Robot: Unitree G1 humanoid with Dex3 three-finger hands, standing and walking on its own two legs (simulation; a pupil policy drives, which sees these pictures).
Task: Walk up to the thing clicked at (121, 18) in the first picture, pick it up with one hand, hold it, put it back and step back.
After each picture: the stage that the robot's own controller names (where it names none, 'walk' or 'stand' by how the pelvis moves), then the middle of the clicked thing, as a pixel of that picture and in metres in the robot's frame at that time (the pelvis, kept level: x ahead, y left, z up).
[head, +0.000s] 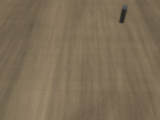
stand; (123, 14) +2.01 -0.56 -0.65
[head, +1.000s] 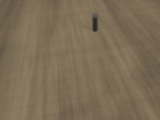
walk; (95, 22) +1.93 -0.08 -0.62
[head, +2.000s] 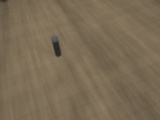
walk; (56, 46) +1.33 +0.33 -0.64
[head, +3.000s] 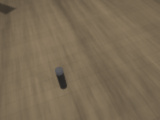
walk; (61, 78) +0.89 +0.28 -0.64
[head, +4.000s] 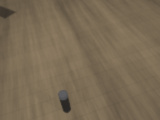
walk; (64, 102) +0.64 +0.21 -0.64
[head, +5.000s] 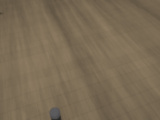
stand; (56, 119) +0.50 +0.20 -0.64
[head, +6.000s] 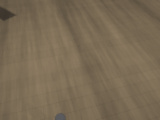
stand; out of the picture +0.49 +0.15 -0.65
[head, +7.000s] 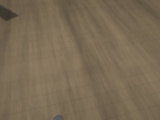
stand; out of the picture +0.47 +0.16 -0.65
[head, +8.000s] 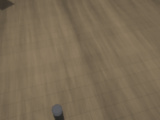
stand; (58, 116) +0.49 +0.19 -0.65
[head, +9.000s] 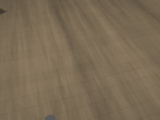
stand; out of the picture +0.45 +0.20 -0.65
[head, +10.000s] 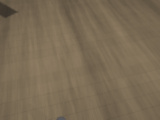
stand; out of the picture +0.44 +0.15 -0.65
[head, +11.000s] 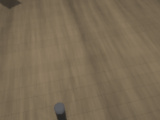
stand; (60, 114) +0.50 +0.18 -0.64
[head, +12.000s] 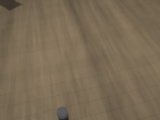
stand; (63, 118) +0.47 +0.17 -0.64
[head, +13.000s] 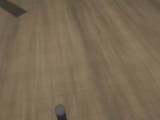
stand; (61, 116) +0.54 +0.19 -0.64
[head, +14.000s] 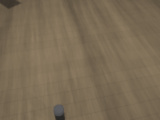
stand; (59, 116) +0.49 +0.17 -0.65
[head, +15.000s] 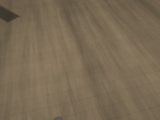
stand; out of the picture +0.46 +0.18 -0.66
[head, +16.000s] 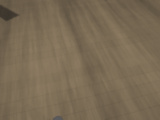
stand; out of the picture +0.46 +0.18 -0.66
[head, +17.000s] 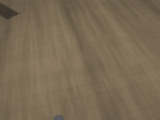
stand; out of the picture +0.46 +0.17 -0.66
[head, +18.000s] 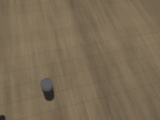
go down; (48, 90) +0.51 +0.16 -0.53
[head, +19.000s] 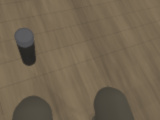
go down; (27, 49) +0.55 +0.19 -0.27
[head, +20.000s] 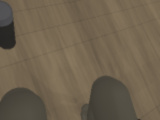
close in; (4, 29) +0.55 +0.21 -0.21
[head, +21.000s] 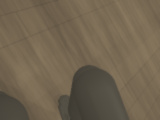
close; out of the picture +0.54 +0.25 -0.17
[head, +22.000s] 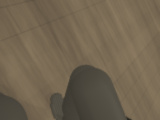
close; out of the picture +0.53 +0.24 -0.18
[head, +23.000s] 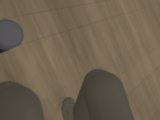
lift; out of the picture +0.45 +0.19 -0.18
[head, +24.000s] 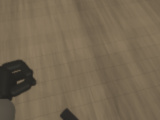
lift; out of the picture +0.33 +0.02 -0.57
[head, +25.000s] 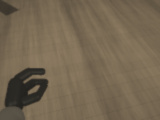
close; out of the picture +0.28 +0.03 -0.70
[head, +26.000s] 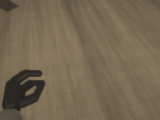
close; out of the picture +0.26 +0.06 -0.70
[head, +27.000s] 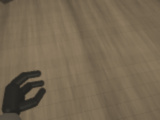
stand; out of the picture +0.23 +0.08 -0.69
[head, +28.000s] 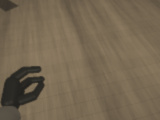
stand; out of the picture +0.19 +0.12 -0.70
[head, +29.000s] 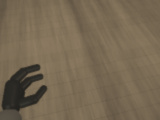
stand; out of the picture +0.20 +0.11 -0.67
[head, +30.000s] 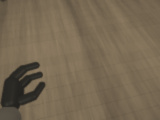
close; out of the picture +0.20 +0.12 -0.69
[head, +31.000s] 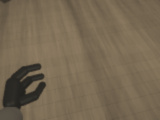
close; out of the picture +0.19 +0.12 -0.69
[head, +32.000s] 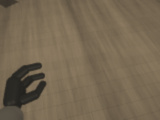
close; out of the picture +0.19 +0.12 -0.70
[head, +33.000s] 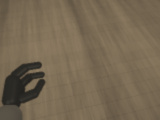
close; out of the picture +0.20 +0.12 -0.68
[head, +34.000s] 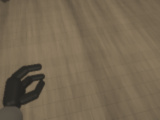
close; out of the picture +0.19 +0.13 -0.69
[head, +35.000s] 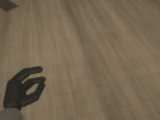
close; out of the picture +0.19 +0.12 -0.70
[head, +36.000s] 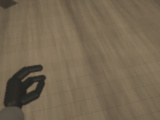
close; out of the picture +0.19 +0.12 -0.70
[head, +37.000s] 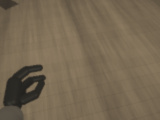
close; out of the picture +0.18 +0.12 -0.70
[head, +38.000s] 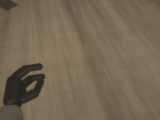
close; out of the picture +0.19 +0.12 -0.70
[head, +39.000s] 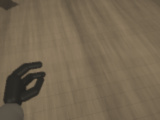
close; out of the picture +0.19 +0.12 -0.70
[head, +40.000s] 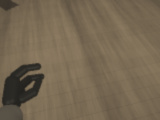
close; out of the picture +0.19 +0.12 -0.70
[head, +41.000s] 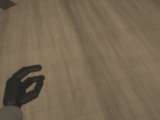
close; out of the picture +0.19 +0.12 -0.70
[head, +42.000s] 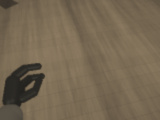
close; out of the picture +0.20 +0.12 -0.70
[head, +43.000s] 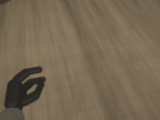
close; out of the picture +0.19 +0.13 -0.69
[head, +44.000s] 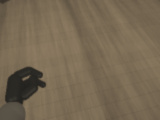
crouch; out of the picture +0.20 +0.12 -0.69
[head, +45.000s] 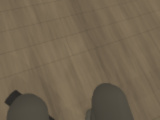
lower; (32, 113) +0.27 +0.14 -0.36
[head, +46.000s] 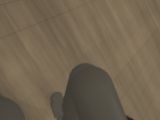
lower; out of the picture +0.25 +0.15 -0.26
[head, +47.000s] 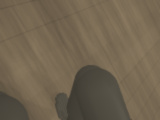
lower; out of the picture +0.25 +0.15 -0.26
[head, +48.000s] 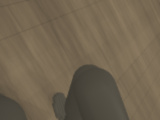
lower; out of the picture +0.25 +0.15 -0.26
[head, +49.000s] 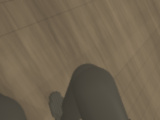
lower; out of the picture +0.25 +0.15 -0.27
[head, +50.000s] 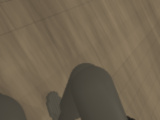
loosen; out of the picture +0.26 +0.15 -0.27
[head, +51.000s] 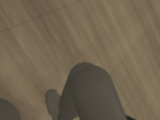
withdraw; out of the picture +0.25 +0.15 -0.27
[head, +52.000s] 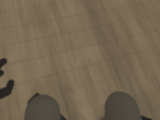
walk; (51, 115) +0.27 +0.12 -0.39
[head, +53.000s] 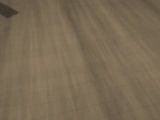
stand; out of the picture +0.18 +0.11 -0.68
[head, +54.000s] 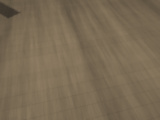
stand; out of the picture +0.20 +0.13 -0.69
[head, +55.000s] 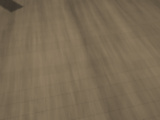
stand; out of the picture +0.19 +0.13 -0.70
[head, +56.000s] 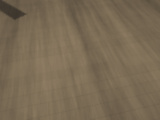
walk; out of the picture +0.20 +0.13 -0.74
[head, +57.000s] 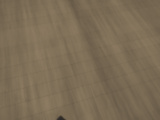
walk; out of the picture +0.32 +0.05 -0.72
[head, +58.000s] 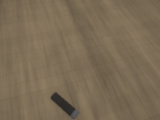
walk; (64, 105) +0.56 +0.10 -0.73
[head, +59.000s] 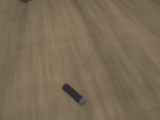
stand; (73, 94) +0.80 +0.12 -0.73
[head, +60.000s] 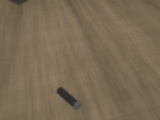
stand; (68, 97) +0.78 +0.14 -0.74
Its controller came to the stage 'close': yes
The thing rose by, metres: 0.00
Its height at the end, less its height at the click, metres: -0.09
